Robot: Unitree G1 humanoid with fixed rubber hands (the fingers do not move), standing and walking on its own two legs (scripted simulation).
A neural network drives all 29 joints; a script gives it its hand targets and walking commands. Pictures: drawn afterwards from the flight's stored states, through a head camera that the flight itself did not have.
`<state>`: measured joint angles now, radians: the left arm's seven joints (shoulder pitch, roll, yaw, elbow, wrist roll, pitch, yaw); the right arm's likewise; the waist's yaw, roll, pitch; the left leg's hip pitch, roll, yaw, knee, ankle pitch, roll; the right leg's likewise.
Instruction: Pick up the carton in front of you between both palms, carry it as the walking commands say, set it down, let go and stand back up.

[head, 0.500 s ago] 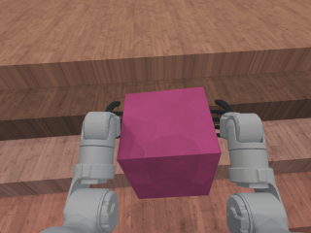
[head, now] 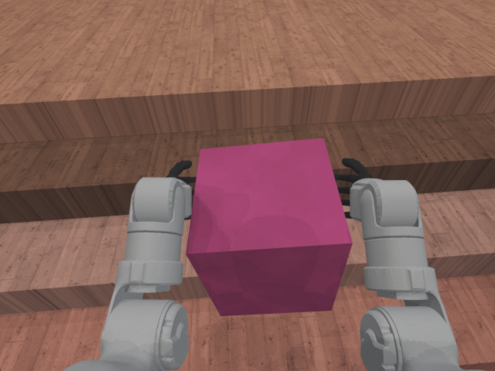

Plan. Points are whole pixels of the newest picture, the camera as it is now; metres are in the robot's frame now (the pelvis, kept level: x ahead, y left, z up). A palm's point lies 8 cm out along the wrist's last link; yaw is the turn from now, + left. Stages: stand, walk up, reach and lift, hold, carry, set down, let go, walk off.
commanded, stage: carry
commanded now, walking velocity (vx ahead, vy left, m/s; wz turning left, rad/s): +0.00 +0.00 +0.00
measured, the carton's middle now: (268, 233) +0.35 +0.00 +0.03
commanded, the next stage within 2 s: none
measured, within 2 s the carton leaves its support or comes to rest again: neither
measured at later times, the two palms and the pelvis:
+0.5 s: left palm (175, 194) +0.36 +0.15 +0.13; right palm (362, 194) +0.35 -0.15 +0.13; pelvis +0.00 +0.00 +0.00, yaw +0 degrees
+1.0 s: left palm (177, 191) +0.36 +0.14 +0.13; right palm (362, 191) +0.36 -0.15 +0.13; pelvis +0.01 +0.00 +0.00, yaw +0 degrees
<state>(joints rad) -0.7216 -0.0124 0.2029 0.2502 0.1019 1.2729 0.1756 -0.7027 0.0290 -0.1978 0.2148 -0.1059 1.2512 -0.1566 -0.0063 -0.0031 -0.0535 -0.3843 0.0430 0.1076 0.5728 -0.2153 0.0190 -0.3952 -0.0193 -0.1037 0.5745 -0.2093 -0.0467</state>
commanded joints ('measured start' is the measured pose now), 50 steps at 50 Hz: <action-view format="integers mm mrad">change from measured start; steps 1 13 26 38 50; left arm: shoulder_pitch -784 -785 -786 -789 -790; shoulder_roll -1170 -1170 -1171 -1173 -1173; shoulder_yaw -515 -514 -510 -508 -506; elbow -149 -151 -144 -143 -141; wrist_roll -492 -492 -489 -491 -492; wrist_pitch -54 -53 -52 -52 -51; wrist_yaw -305 -305 -305 -306 -305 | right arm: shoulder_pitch -755 -757 -759 -763 -766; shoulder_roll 1160 1161 1163 1163 1164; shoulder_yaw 530 530 525 525 524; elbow -109 -110 -104 -105 -106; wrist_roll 487 488 486 486 487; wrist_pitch -29 -28 -28 -29 -28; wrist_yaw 283 283 285 284 284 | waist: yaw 1 1 0 0 1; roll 2 2 4 2 2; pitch -438 -440 -438 -437 -440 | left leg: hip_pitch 147 150 156 160 163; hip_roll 107 108 111 112 114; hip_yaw -111 -108 -107 -103 -100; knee -75 -74 -77 -75 -74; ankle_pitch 65 72 68 71 78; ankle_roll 79 78 76 74 70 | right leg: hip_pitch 166 172 183 188 200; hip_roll -129 -130 -130 -131 -133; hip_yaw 136 133 128 127 124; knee -90 -89 -89 -87 -86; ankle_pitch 73 83 97 113 137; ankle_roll -73 -72 -74 -74 -74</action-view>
